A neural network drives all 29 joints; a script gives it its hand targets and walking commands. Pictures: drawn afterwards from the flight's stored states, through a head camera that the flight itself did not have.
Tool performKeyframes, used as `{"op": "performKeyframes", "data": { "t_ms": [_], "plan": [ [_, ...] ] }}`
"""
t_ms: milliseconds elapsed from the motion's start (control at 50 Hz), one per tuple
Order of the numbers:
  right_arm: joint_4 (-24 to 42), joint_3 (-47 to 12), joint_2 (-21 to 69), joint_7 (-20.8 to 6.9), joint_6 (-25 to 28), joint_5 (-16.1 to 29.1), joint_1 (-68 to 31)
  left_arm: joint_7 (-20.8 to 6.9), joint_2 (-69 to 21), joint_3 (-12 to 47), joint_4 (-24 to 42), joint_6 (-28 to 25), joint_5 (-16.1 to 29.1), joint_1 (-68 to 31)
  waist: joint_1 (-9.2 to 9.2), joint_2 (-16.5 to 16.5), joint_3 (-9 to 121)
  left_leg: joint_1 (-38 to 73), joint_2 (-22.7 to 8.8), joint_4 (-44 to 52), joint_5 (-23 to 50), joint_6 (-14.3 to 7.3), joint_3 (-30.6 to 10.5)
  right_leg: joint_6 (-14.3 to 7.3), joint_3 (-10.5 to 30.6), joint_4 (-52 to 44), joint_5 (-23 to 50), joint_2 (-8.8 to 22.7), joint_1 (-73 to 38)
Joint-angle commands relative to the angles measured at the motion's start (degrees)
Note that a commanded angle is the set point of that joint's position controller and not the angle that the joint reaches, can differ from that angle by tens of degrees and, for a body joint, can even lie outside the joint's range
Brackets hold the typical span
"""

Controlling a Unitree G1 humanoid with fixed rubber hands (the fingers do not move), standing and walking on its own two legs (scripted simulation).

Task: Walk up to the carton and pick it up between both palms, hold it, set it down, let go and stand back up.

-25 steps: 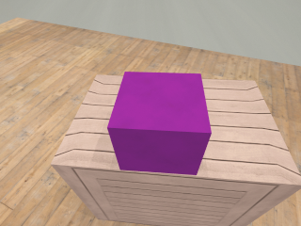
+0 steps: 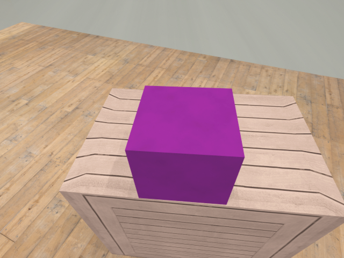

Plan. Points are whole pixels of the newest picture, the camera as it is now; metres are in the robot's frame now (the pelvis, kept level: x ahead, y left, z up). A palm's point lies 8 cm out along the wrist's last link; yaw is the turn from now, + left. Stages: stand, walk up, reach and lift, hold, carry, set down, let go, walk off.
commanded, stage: stand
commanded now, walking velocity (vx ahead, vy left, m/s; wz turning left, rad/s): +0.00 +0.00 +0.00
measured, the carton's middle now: (184, 143) +0.43 -0.01 +0.03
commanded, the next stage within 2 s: none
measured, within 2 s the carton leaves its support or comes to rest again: neither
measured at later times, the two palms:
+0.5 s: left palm out of the picture +0.04 +0.24 -0.13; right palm out of the picture +0.04 -0.24 -0.13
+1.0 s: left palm out of the picture +0.03 +0.24 -0.13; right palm out of the picture +0.02 -0.23 -0.13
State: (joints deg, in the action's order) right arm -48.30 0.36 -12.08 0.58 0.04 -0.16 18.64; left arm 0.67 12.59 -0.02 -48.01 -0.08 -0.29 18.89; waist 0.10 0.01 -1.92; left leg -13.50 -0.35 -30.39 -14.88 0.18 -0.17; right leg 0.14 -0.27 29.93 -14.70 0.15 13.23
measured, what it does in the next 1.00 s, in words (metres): stands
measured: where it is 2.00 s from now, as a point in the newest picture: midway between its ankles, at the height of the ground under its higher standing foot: outside the picture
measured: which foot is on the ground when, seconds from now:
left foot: down 0.00-1.00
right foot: down 0.00-1.00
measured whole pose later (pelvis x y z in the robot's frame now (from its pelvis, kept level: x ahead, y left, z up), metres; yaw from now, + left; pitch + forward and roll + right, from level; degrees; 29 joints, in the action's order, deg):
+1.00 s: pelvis +0.01 +0.00 +0.01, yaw -1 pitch -2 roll +0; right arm -56.5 -0.1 -10.7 1.9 0.1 0.1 18.3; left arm 1.8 10.8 0.3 -56.9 -0.1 0.1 17.7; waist 0.1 0.0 -2.2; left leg -10.1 -0.4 -26.1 -14.0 0.2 0.4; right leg 0.3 0.3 26.0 -13.8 0.1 10.1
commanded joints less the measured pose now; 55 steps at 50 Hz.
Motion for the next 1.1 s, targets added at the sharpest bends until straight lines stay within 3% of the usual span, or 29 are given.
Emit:
{"op": "performKeyframes", "data": {
  "t_ms": [0, 1080],
  "plan": [
    [4.06, 2.23, -8.49, 0.61, 1.48, 0.01, 1.66, 0.53, 8.1, -2.24, 3.89, -1.46, 0.06, 1.49, -0.1, -0.16, -0.95, -1.32, -4.63, 7.61, 2.21, -1.56, -5.8, -1.43, 5.87, -6.94, 2.45, 4.76, 0.93],
    [-6.42, 1.19, -5.96, 1.86, 1.13, 0.24, 3.0, 1.72, 5.52, -1.29, -7.21, -1.03, 0.36, 2.13, -0.01, -0.12, -2.82, 1.59, -5.07, 10.51, 5.81, -0.9, -4.41, -0.75, 5.43, -9.72, 6.2, 5.11, -1.15]
  ]
}}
